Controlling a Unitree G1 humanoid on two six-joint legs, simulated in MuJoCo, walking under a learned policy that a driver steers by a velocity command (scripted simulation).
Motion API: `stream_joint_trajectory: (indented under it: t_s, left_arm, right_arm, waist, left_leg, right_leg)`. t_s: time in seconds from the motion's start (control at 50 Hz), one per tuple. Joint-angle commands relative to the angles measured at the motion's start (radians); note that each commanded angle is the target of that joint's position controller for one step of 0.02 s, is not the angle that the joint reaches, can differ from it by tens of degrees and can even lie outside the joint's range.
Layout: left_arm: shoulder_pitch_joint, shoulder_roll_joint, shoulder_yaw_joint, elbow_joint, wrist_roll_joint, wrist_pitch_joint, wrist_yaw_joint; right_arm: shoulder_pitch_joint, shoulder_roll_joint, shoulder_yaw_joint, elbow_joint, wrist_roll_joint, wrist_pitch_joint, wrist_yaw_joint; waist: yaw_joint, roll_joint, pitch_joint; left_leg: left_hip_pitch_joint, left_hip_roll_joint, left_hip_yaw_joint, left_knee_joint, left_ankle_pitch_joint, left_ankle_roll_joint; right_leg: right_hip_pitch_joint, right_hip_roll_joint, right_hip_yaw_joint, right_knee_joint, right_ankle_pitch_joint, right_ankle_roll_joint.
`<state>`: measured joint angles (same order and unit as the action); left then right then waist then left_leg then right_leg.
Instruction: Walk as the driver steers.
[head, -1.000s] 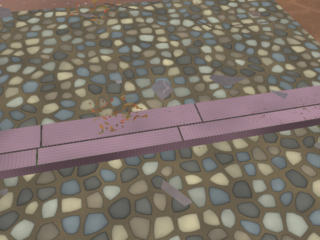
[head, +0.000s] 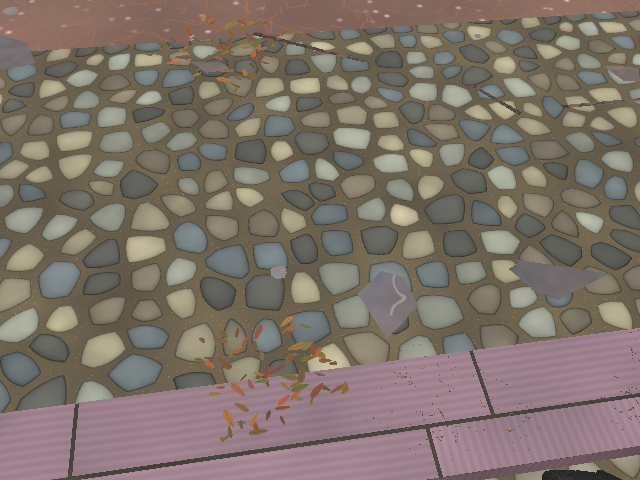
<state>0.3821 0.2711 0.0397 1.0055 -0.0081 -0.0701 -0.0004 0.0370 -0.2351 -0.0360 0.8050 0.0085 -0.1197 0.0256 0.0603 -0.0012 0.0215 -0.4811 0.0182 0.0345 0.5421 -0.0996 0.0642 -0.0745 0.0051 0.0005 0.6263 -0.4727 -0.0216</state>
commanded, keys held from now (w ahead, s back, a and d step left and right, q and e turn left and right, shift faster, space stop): w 0.22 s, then no key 0.78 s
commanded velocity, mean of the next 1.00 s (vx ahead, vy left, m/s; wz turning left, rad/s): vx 0.22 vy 0.00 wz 0.00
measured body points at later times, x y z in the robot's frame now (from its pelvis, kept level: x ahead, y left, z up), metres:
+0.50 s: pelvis +0.22 +0.00 +0.01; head +0.26 +0.00 +0.46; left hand +0.41 +0.22 -0.11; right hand +0.20 -0.25 -0.13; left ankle +0.11 +0.10 -0.72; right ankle +0.29 -0.13 -0.72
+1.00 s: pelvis +0.28 +0.02 +0.01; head +0.29 +0.02 +0.46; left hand +0.31 +0.26 -0.15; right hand +0.30 -0.22 -0.14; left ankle +0.23 +0.12 -0.72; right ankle +0.29 -0.13 -0.72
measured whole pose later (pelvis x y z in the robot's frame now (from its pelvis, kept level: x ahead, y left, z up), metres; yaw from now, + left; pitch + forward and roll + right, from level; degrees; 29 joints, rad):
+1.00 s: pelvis +0.28 +0.02 +0.01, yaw +0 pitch -1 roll +0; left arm 0.21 0.19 0.04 1.10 0.00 0.01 0.04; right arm 0.27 -0.16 -0.03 1.06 -0.01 0.00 -0.02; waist 0.01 -0.01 0.04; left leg -0.14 0.00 0.04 0.50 -0.34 0.02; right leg -0.23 -0.06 -0.02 0.50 -0.25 0.04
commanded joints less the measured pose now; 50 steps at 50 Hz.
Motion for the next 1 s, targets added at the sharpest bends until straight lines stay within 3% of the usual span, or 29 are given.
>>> stream_joint_trajectory:
  t_s: [0.02, 0.04, 0.06, 0.08, 0.12, 0.16, 0.24, 0.36, 0.38, 0.4, 0.44, 0.46, 0.48, 0.5, 0.52, 0.54, 0.56, 0.6, 0.62, 0.64, 0.66, 0.72, 0.76, 0.78, 0.8, 0.82, 0.84, 0.9, 1.0]
  left_arm:
    - [0.046, 0.092, 0.001, -0.069, -0.023, -0.052, -0.008]
    - [-0.045, 0.134, 0.013, -0.096, -0.035, -0.061, -0.011]
    - [-0.085, 0.121, 0.013, -0.101, -0.028, -0.058, -0.004]
    - [-0.107, 0.11, 0.019, -0.104, -0.012, -0.05, 0.002]
    - [-0.076, 0.069, 0.018, -0.098, -0.006, -0.026, 0.002]
    - [-0.082, 0.054, 0.02, -0.101, -0.003, -0.011, 0.005]
    - [-0.217, 0.047, 0.025, -0.146, 0.006, -0.006, 0.007]
    - [-0.318, -0.002, 0.005, -0.156, 0.009, 0.006, -0.004]
    - [-0.37, 0.022, 0.012, -0.166, 0.008, 0.005, -0.008]
    - [-0.419, 0.005, 0.009, -0.176, 0.004, 0.002, -0.012]
    - [-0.403, -0.011, 0.007, -0.169, 0.0, -0.009, -0.014]
    - [-0.318, -0.004, 0.012, -0.142, 0.001, -0.015, -0.015]
    - [-0.2, 0.046, 0.027, -0.104, 0.004, -0.019, -0.008]
    - [-0.024, 0.162, 0.053, -0.054, 0.021, -0.013, 0.009]
    - [0.034, 0.167, 0.052, -0.021, 0.03, 0.01, 0.019]
    - [0.055, 0.102, 0.035, -0.019, 0.03, 0.019, 0.017]
    - [-0.033, 0.086, 0.031, -0.031, 0.025, 0.02, 0.016]
    - [-0.253, 0.025, 0.009, -0.072, 0.017, 0.022, 0.019]
    - [-0.323, 0.024, 0.007, -0.077, 0.025, 0.031, 0.018]
    - [-0.34, 0.034, 0.012, -0.073, 0.035, 0.039, 0.016]
    - [-0.32, 0.034, 0.013, -0.062, 0.039, 0.048, 0.017]
    - [-0.288, -0.011, -0.005, -0.034, 0.005, 0.056, 0.011]
    - [-0.203, 0.008, 0.001, 0.001, 0.004, 0.046, 0.002]
    - [-0.131, -0.005, 0.002, 0.017, 0.019, 0.037, -0.004]
    - [-0.131, -0.03, -0.006, 0.021, 0.019, 0.041, 0.002]
    - [-0.17, 0.016, 0.005, 0.029, 0.012, 0.048, 0.011]
    - [-0.188, 0.028, 0.011, 0.029, 0.007, 0.055, 0.02]
    - [-0.154, 0.008, 0.011, 0.053, 0.01, 0.076, 0.038]
    - [-0.14, -0.002, 0.014, 0.08, 0.006, 0.084, 0.042]
  right_arm:
    - [0.397, -0.201, -0.061, 0.052, -0.008, 0.0, 0.003]
    - [0.305, -0.16, -0.047, 0.031, -0.003, -0.002, 0.002]
    - [0.222, -0.141, -0.038, 0.014, -0.004, -0.001, 0.006]
    - [0.181, -0.121, -0.033, 0.009, -0.006, -0.001, 0.01]
    - [0.182, -0.104, -0.028, 0.024, -0.014, -0.005, 0.013]
    - [0.214, -0.126, -0.034, 0.046, -0.013, -0.008, 0.008]
    - [0.272, -0.145, -0.038, 0.073, -0.014, 0.007, -0.015]
    - [0.332, -0.126, -0.02, 0.114, -0.018, 0.044, -0.034]
    - [0.383, -0.085, -0.008, 0.13, -0.017, 0.054, -0.037]
    - [0.43, -0.08, -0.002, 0.149, -0.018, 0.065, -0.038]
    - [0.429, -0.147, -0.014, 0.16, -0.01, 0.083, -0.045]
    - [0.405, -0.154, -0.016, 0.159, -0.005, 0.087, -0.05]
    - [0.393, -0.171, -0.023, 0.153, -0.002, 0.078, -0.049]
    - [0.372, -0.141, -0.013, 0.123, -0.026, 0.049, -0.042]
    - [0.449, -0.007, 0.022, 0.141, -0.026, 0.025, -0.024]
    - [0.41, -0.043, 0.007, 0.163, 0.013, 0.02, -0.019]
    - [0.329, -0.081, -0.007, 0.141, 0.036, 0.03, -0.02]
    - [0.305, -0.048, -0.011, 0.147, 0.011, 0.077, -0.044]
    - [0.348, -0.012, -0.005, 0.16, 0.002, 0.107, -0.061]
    - [0.368, 0.023, 0.004, 0.171, -0.006, 0.124, -0.071]
    - [0.391, 0.035, 0.006, 0.188, -0.011, 0.133, -0.076]
    - [0.407, -0.001, -0.006, 0.217, -0.024, 0.152, -0.071]
    - [0.308, -0.073, -0.019, 0.182, -0.027, 0.15, -0.076]
    - [0.301, -0.103, -0.017, 0.179, -0.025, 0.152, -0.082]
    - [0.277, -0.072, -0.013, 0.189, -0.018, 0.148, -0.067]
    - [0.275, -0.05, -0.012, 0.193, -0.016, 0.138, -0.053]
    - [0.289, -0.053, -0.014, 0.206, -0.025, 0.131, -0.049]
    - [0.294, -0.04, -0.014, 0.227, -0.017, 0.111, -0.044]
    - [0.3, -0.025, -0.011, 0.246, -0.017, 0.114, -0.043]
  waist:
    - [-0.158, 0.217, -0.324]
    - [-0.141, 0.151, -0.195]
    - [-0.106, 0.056, -0.135]
    - [-0.083, 0.04, -0.086]
    - [-0.046, 0.073, -0.075]
    - [-0.035, 0.07, -0.052]
    - [-0.06, 0.056, -0.004]
    - [-0.092, 0.08, -0.009]
    - [-0.12, 0.044, -0.016]
    - [-0.141, 0.038, -0.022]
    - [-0.125, 0.107, -0.045]
    - [-0.071, 0.132, -0.077]
    - [-0.023, 0.136, -0.135]
    - [0.017, 0.055, -0.289]
    - [0.012, -0.177, -0.42]
    - [0.043, -0.151, -0.437]
    - [0.031, -0.135, -0.308]
    - [-0.056, -0.072, -0.126]
    - [-0.108, -0.111, -0.079]
    - [-0.118, -0.142, -0.057]
    - [-0.12, -0.152, -0.072]
    - [-0.138, -0.11, -0.064]
    - [-0.075, -0.023, -0.01]
    - [-0.02, 0.093, -0.031]
    - [-0.026, 0.141, -0.025]
    - [-0.056, 0.078, 0.032]
    - [-0.063, 0.044, 0.032]
    - [-0.055, 0.053, 0.017]
    - [-0.056, 0.029, -0.012]
  left_leg:
    - [0.829, 0.362, -0.705, -0.236, -0.186, 0.228]
    - [0.691, 0.33, -0.545, -0.25, -0.124, 0.183]
    - [0.553, 0.288, -0.434, -0.277, -0.014, 0.164]
    - [0.453, 0.253, -0.36, -0.311, 0.057, 0.157]
    - [0.366, 0.213, -0.275, -0.363, 0.127, 0.154]
    - [0.344, 0.202, -0.214, -0.386, 0.215, 0.167]
    - [0.374, 0.196, -0.151, -0.401, 0.332, 0.159]
    - [0.407, 0.17, -0.043, -0.297, 0.588, 0.107]
    - [0.468, 0.141, -0.045, -0.26, 0.65, 0.089]
    - [0.529, 0.137, -0.061, -0.212, 0.711, 0.078]
    - [0.591, 0.151, -0.102, -0.11, 0.823, 0.078]
    - [0.589, 0.136, -0.1, -0.042, 0.844, 0.061]
    - [0.505, 0.116, -0.098, 0.033, 0.775, 0.024]
    - [0.234, 0.078, -0.072, 0.212, 0.432, -0.023]
    - [-0.058, -0.028, -0.04, 0.499, -0.416, -0.091]
    - [-0.092, -0.014, -0.134, 0.645, -0.644, -0.116]
    - [-0.147, 0.015, -0.129, 0.698, -0.636, -0.121]
    - [-0.039, 0.067, -0.084, 0.547, -0.552, -0.144]
    - [0.103, 0.061, -0.049, 0.419, -0.525, -0.159]
    - [0.199, 0.036, -0.015, 0.316, -0.465, -0.166]
    - [0.27, 0.024, -0.001, 0.231, -0.348, -0.159]
    - [0.378, 0.002, 0.021, -0.054, -0.029, -0.121]
    - [0.388, 0.072, -0.057, -0.142, 0.191, -0.092]
    - [0.439, 0.12, -0.068, -0.079, 0.356, -0.046]
    - [0.318, 0.118, -0.077, -0.102, 0.156, -0.007]
    - [0.269, 0.083, -0.075, -0.127, 0.016, -0.014]
    - [0.252, 0.065, -0.062, -0.139, -0.014, -0.028]
    - [0.274, 0.052, -0.047, -0.131, 0.132, -0.046]
    - [0.308, 0.051, -0.047, -0.133, 0.202, -0.042]
  right_leg:
    - [-0.667, 0.004, 0.129, 0.675, -0.084, -0.043]
    - [-0.702, -0.046, 0.108, 0.668, 0.02, -0.059]
    - [-0.651, -0.096, 0.082, 0.625, 0.113, -0.052]
    - [-0.615, -0.122, 0.073, 0.569, 0.165, -0.043]
    - [-0.531, -0.144, 0.068, 0.518, 0.219, -0.031]
    - [-0.552, -0.147, 0.056, 0.476, 0.26, -0.014]
    - [-0.651, -0.142, 0.043, 0.294, 0.412, 0.019]
    - [-0.524, -0.072, -0.022, 0.089, 0.497, 0.016]
    - [-0.523, -0.048, -0.048, 0.071, 0.449, 0.008]
    - [-0.523, -0.013, -0.08, 0.022, 0.397, 0.007]
    - [-0.455, 0.035, -0.1, -0.094, 0.332, 0.011]
    - [-0.341, 0.041, -0.097, -0.24, 0.429, -0.005]
    - [-0.125, 0.002, -0.046, -0.33, 0.68, -0.031]
    - [0.282, -0.182, 0.111, -0.141, 1.247, -0.102]
    - [0.551, -0.436, 0.305, -0.052, 1.64, -0.307]
    - [0.46, -0.461, 0.333, -0.09, 1.564, -0.353]
    - [0.327, -0.403, 0.267, -0.145, 1.337, -0.315]
    - [-0.03, -0.301, 0.16, -0.25, 0.949, -0.222]
    - [-0.198, -0.246, 0.088, -0.288, 0.854, -0.185]
    - [-0.286, -0.211, 0.05, -0.297, 0.834, -0.173]
    - [-0.301, -0.203, 0.043, -0.286, 0.828, -0.168]
    - [-0.279, -0.151, 0.021, -0.255, 0.521, -0.089]
    - [-0.237, -0.1, 0.026, -0.169, 0.37, -0.012]
    - [-0.274, -0.08, 0.014, -0.184, 0.265, 0.002]
    - [-0.182, -0.064, -0.013, -0.206, 0.257, 0.025]
    - [-0.166, -0.051, -0.019, -0.19, 0.316, 0.037]
    - [-0.147, -0.053, -0.027, -0.171, 0.367, 0.032]
    - [-0.116, -0.066, -0.015, -0.158, 0.467, 0.032]
    - [-0.09, -0.072, -0.016, -0.154, 0.479, 0.038]
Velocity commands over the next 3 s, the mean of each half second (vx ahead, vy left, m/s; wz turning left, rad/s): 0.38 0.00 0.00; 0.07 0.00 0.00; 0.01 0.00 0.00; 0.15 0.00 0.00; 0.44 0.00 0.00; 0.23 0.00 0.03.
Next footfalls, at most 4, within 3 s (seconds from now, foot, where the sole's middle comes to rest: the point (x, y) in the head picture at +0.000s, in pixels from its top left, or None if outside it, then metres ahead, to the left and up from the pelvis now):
0.34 right None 0.33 -0.13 -0.76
0.76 left None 0.27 0.12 -0.76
2.04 right None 0.33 -0.16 -0.76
2.42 left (335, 354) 0.70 0.03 -0.70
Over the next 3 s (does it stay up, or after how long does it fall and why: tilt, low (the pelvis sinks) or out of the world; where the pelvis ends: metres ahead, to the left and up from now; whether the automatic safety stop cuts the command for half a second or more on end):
stays up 0.75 -0.08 0.07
